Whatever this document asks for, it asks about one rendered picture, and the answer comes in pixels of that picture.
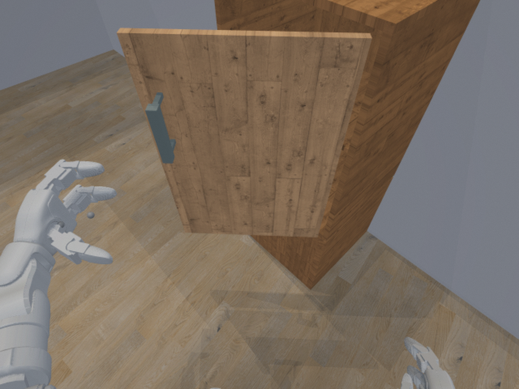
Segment left robot forearm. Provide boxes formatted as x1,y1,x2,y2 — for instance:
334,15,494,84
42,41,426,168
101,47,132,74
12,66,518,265
0,242,56,389

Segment robot right hand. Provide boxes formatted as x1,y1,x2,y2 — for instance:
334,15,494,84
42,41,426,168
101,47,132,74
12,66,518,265
397,337,455,389

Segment cupboard door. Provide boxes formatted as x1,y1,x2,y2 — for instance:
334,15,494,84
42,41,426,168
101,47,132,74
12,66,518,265
117,28,372,237

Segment robot left hand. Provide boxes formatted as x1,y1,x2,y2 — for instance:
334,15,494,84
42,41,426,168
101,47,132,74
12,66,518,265
13,159,117,264

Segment handle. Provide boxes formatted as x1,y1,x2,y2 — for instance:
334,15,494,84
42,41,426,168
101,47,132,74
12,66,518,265
145,92,176,164

